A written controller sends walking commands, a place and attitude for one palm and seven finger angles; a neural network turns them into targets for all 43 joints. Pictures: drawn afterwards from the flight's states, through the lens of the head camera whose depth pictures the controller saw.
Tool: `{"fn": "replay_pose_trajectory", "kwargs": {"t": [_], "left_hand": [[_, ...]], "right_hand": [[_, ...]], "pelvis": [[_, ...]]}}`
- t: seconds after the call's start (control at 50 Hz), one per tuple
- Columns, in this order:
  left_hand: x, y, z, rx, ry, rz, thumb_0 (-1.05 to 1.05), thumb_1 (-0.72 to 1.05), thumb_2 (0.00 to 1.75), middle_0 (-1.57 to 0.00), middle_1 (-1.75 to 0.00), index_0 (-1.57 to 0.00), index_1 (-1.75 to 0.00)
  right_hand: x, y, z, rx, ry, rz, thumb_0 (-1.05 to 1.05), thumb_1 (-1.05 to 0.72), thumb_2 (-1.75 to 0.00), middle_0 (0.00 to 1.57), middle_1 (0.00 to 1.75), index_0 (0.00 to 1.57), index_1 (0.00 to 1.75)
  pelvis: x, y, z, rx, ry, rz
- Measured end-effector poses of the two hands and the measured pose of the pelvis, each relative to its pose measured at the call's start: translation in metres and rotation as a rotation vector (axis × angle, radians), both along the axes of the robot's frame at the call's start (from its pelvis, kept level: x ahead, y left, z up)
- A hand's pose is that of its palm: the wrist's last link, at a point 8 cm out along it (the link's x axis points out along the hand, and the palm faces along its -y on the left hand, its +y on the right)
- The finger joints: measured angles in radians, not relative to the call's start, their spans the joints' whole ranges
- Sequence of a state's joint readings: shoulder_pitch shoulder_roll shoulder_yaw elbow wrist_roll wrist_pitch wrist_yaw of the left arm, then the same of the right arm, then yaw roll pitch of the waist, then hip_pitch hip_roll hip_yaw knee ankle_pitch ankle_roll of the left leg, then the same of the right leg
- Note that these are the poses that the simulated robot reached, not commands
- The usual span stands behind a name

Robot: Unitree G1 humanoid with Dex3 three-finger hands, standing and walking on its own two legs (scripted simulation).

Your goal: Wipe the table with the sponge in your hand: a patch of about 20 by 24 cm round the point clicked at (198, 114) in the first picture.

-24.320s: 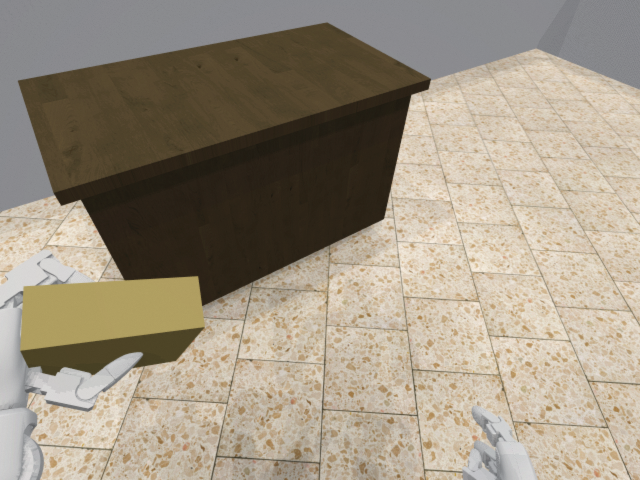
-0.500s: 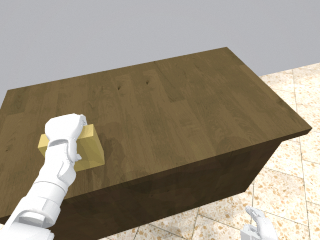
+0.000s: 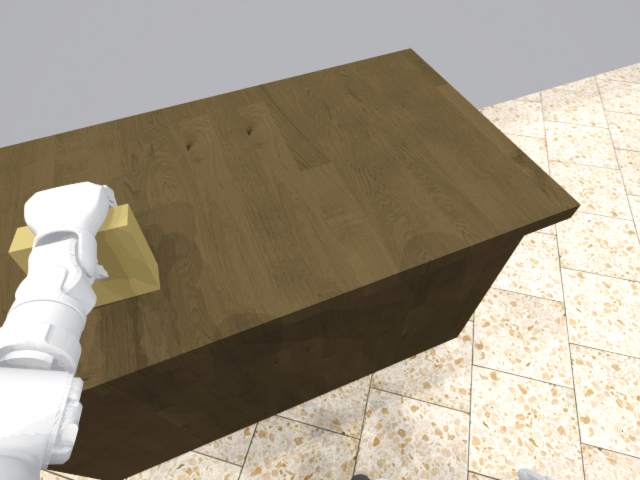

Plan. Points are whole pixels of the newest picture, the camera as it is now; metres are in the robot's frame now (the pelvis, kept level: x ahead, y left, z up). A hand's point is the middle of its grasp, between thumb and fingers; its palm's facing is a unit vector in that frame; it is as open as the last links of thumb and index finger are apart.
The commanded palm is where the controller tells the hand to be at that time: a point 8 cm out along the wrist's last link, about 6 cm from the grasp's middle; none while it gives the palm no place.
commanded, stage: wipe forward along the first lane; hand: left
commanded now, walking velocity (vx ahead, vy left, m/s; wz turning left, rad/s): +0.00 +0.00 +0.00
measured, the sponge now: (101, 271) +0.39 +0.33 +0.00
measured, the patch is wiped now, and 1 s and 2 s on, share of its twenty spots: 0.20 0.30 0.45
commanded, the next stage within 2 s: slide across to the middle lane in 0.70 s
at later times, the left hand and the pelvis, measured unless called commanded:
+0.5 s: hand (77, 212) +0.46 +0.36 +0.06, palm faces -0.15 +0.02 -0.99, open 9.2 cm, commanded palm +0.45 +0.35 +0.09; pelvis +0.01 +0.02 -0.01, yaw -1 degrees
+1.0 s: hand (79, 193) +0.49 +0.37 +0.06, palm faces -0.16 +0.05 -0.99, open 9.2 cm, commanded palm +0.49 +0.34 +0.10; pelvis +0.03 +0.04 -0.01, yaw +0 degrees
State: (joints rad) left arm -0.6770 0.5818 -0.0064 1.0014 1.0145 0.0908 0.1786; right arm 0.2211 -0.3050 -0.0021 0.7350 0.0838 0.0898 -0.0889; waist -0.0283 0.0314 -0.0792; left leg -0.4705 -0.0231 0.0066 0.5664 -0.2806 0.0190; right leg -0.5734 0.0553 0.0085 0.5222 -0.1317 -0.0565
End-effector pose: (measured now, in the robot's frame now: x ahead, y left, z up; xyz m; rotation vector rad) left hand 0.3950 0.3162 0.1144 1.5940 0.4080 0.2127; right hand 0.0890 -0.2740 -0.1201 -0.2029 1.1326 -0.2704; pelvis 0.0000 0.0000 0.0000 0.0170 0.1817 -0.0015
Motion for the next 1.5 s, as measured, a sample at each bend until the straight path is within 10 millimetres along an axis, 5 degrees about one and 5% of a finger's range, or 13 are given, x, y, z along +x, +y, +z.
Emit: {"fn": "replay_pose_trajectory", "kwargs": {"t": [0.36,0.84,1.08,1.5], "left_hand": [[0.035,0.025,0.001,0.002,0.022,0.012,0.01,-0.54,1.19,-0.86,-1.38,-0.87,-1.44],[0.081,0.05,0.0,0.011,0.024,0.007,0.01,-0.55,1.19,-0.88,-1.37,-0.89,-1.43],[0.089,0.04,0.002,0.0,0.008,-0.013,0.01,-0.53,1.18,-0.85,-1.4,-0.86,-1.46],[0.108,-0.007,0.0,-0.003,-0.018,-0.034,-0.01,-0.48,1.15,-0.81,-1.43,-0.82,-1.49]], "right_hand": [[-0.04,0.006,-0.002,-0.024,0.095,-0.05,0.01,-0.9,-0.9,0.21,0.3,0.2,0.3],[-0.029,0.046,-0.004,-0.009,0.182,-0.043,0.01,-0.9,-0.9,0.21,0.3,0.2,0.3],[-0.025,0.05,-0.002,-0.001,0.241,-0.062,0.01,-0.9,-0.9,0.21,0.3,0.2,0.3],[0.031,0.051,-0.002,0.041,0.163,-0.029,0.01,-0.9,-0.9,0.21,0.3,0.2,0.3]], "pelvis": [[-0.001,0.013,-0.006,-0.016,0.068,-0.004],[0.023,0.041,-0.009,-0.041,0.126,0.014],[0.04,0.044,-0.004,-0.052,0.107,0.026],[0.06,0.038,0.002,-0.049,0.086,0.019]]}}
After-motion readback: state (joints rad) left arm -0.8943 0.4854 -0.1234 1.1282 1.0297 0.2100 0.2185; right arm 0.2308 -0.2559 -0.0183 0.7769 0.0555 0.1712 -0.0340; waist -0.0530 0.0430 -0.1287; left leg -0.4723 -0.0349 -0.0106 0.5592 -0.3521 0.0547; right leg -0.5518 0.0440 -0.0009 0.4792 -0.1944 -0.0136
